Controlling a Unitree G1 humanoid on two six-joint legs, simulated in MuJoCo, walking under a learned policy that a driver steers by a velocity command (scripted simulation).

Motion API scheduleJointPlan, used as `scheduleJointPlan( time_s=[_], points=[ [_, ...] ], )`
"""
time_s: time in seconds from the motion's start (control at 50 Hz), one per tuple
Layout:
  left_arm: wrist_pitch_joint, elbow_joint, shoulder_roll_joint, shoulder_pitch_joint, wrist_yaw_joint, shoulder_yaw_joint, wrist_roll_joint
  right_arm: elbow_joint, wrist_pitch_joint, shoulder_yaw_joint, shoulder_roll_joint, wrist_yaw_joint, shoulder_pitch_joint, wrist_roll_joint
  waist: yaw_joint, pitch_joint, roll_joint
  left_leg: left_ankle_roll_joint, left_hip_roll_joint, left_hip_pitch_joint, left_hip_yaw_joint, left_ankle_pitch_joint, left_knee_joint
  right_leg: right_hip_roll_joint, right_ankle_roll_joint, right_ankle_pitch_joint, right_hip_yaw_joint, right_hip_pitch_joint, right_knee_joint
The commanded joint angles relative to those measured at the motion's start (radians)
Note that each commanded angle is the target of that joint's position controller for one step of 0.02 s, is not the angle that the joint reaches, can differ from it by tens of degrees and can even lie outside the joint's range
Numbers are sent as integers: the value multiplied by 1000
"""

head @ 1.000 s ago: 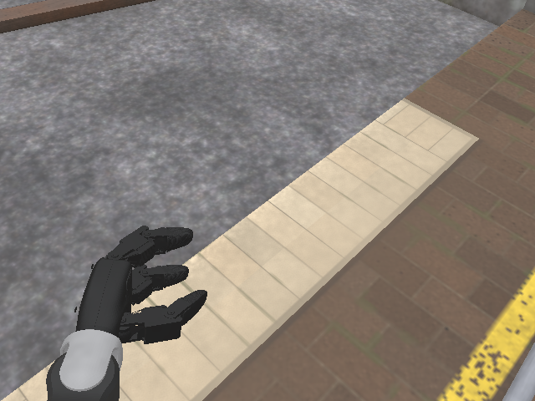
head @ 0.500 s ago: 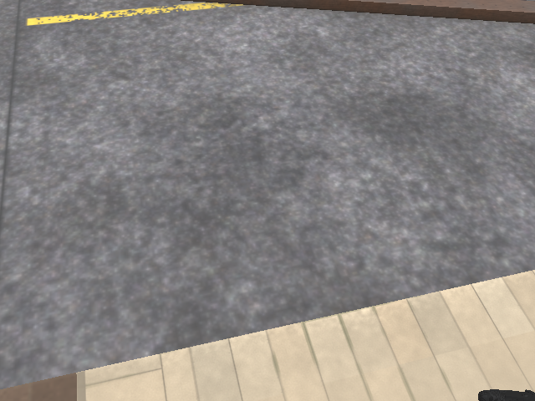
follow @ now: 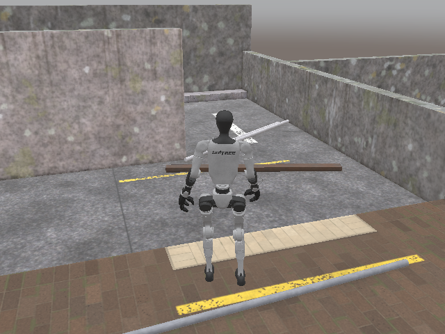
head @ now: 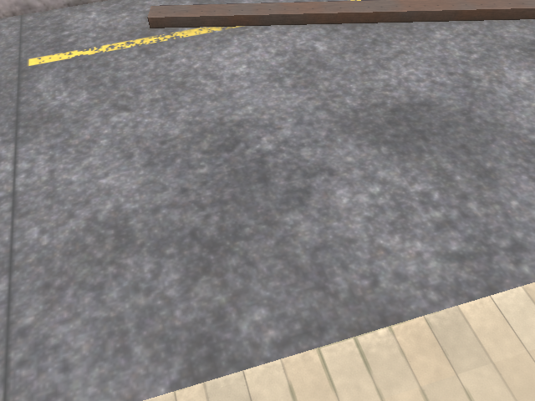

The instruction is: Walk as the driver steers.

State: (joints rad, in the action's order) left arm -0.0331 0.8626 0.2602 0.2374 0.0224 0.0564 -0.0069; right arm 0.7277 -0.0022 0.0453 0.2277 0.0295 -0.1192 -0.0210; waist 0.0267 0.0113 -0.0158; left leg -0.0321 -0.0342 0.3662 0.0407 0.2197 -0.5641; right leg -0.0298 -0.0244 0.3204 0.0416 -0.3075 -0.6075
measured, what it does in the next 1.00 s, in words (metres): steps on the spot: right foot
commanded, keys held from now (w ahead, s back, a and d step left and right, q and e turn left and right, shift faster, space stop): e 0.36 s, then no key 0.12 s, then q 0.18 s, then w+q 0.34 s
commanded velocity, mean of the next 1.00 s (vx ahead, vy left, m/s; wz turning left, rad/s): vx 0.09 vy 0.00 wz -0.10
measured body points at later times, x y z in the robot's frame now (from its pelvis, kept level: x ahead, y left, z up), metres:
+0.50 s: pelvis -0.02 -0.03 +0.01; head +0.01 -0.05 +0.45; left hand +0.22 +0.19 -0.09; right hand +0.04 -0.34 -0.10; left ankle +0.02 +0.10 -0.73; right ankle -0.05 -0.14 -0.72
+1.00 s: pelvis +0.01 -0.03 +0.02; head +0.03 -0.02 +0.47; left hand +0.10 +0.26 -0.10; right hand +0.14 -0.31 -0.08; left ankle +0.07 +0.11 -0.70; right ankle -0.05 -0.14 -0.73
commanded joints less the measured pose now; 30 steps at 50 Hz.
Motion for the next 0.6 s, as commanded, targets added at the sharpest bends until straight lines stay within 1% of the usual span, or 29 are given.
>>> scheduleJointPlan(
  time_s=[0.02,0.04,0.06,0.08,0.1,0.12,0.14,0.16,0.18,0.2,0.22,0.24,0.26,0.28,0.3,0.34,0.38,0.42,0.44,0.46,0.48,0.5,0.52,0.54,0.56,0.58,0.6],
  points=[
    [18,-86,194,-41,12,49,8,-86,5,45,88,14,50,3,-17,-9,245,17,-28,15,-7,61,-98,-204,201,-228,341,-3,257],
    [24,-98,191,-54,14,50,6,-89,2,47,84,11,40,3,-20,-19,254,11,-29,30,-26,96,-114,-210,207,-285,358,29,242],
    [30,-106,188,-62,17,51,1,-92,4,49,80,8,35,3,-23,-36,251,5,-26,35,-46,142,-119,-207,210,-349,365,61,219],
    [32,-111,186,-71,19,53,-7,-92,9,50,75,3,26,5,-30,-52,235,0,-22,24,-57,160,-88,-194,204,-395,363,83,193],
    [28,-118,187,-92,20,56,-17,-88,16,52,74,-2,4,9,-46,-68,217,-4,-17,-25,-59,106,-9,-170,187,-416,349,82,164],
    [19,-129,182,-110,23,57,-23,-78,21,58,86,-6,-29,13,-60,-92,193,-7,2,-109,-66,-8,75,-140,159,-393,331,58,130],
    [12,-144,159,-108,26,53,-22,-73,20,70,124,-6,-62,10,-57,-125,130,-23,73,-220,-107,-160,107,-97,121,-297,292,-8,60],
    [10,-158,124,-72,24,44,-24,-75,11,87,191,-6,-57,0,-17,-117,-78,-95,204,-299,-239,-303,144,14,59,-112,160,-158,-79],
    [11,-162,127,-43,20,43,-16,-79,7,88,199,-10,-76,-8,-31,-120,-253,-220,379,-325,-436,-432,215,79,13,200,59,-260,-236],
    [10,-155,176,-41,15,64,-11,-92,14,73,166,-6,-78,-10,-41,-116,-200,-296,460,-325,-487,-512,226,49,-17,344,74,-311,-493],
    [2,-142,192,-34,12,78,-20,-105,19,64,152,-3,-46,-10,-19,-100,-99,-284,433,-288,-424,-493,224,37,-24,312,94,-322,-615],
    [-11,-132,181,-23,15,81,-23,-114,22,63,154,-1,9,-1,6,-66,-57,-242,384,-255,-332,-433,226,21,-35,244,93,-330,-638],
    [-19,-133,161,-31,16,75,-22,-114,25,63,157,2,34,7,9,-43,-59,-213,351,-238,-268,-398,237,6,-44,178,85,-340,-617],
    [-24,-140,139,-46,14,68,-21,-109,23,63,162,6,35,5,1,-35,-71,-199,315,-225,-207,-384,246,1,-56,129,58,-327,-586],
    [-25,-154,122,-60,10,61,-22,-103,17,65,166,10,25,2,-8,-37,-91,-198,293,-224,-161,-376,252,2,-67,102,27,-310,-541],
    [-23,-188,101,-100,-2,48,-24,-95,8,69,175,19,1,2,-33,-64,-115,-204,291,-265,-109,-373,244,-12,-78,83,-7,-274,-415],
    [-19,-218,83,-134,-16,33,-19,-90,0,77,198,17,-12,7,-53,-94,-132,-208,304,-266,-82,-390,227,-18,-68,105,-37,-186,-282],
    [-15,-227,100,-124,-26,34,-16,-81,-6,83,222,9,-27,17,-55,-114,-148,-213,322,-263,-83,-412,208,4,-50,106,-74,-109,-184],
    [-16,-224,109,-109,-29,37,-15,-78,-9,82,226,5,-25,24,-47,-117,-151,-207,328,-262,-85,-397,192,15,-35,77,-88,-75,-119],
    [-16,-213,110,-79,-32,39,-13,-76,-11,79,225,3,-9,35,-24,-116,-146,-187,323,-243,-76,-366,164,26,-14,2,-104,-17,-16],
    [-16,-193,111,-35,-34,41,-8,-70,-13,73,212,1,-3,45,-1,-112,-139,-151,306,-203,-56,-323,123,47,14,-100,-124,71,118],
    [-17,-183,131,-12,-30,44,1,-40,-9,57,170,-6,-57,45,-1,-108,-84,-80,269,-110,-25,-216,68,30,47,-221,-68,201,231],
    [-15,-194,199,7,-14,52,10,-44,0,25,86,-21,-83,2,-38,-146,147,31,175,59,63,104,-127,-194,110,-514,212,361,263],
    [-3,-207,186,-47,-13,36,40,-73,4,21,80,-20,-46,-4,-37,-134,271,87,109,143,18,420,-219,-369,294,-605,330,252,256],
    [18,-204,130,-61,-20,22,59,-61,-3,35,146,-13,-5,16,6,-128,190,99,133,99,-60,413,-304,-337,330,-478,294,166,286],
    [36,-185,121,-90,-23,18,60,-48,-11,46,167,-12,-11,32,-14,-90,187,97,124,101,-80,369,-349,-284,295,-389,228,138,298],
    [46,-178,135,-123,-22,24,50,-17,-21,52,172,-4,-36,33,-23,-72,169,97,118,110,-94,324,-373,-248,256,-315,183,132,305]
  ],
)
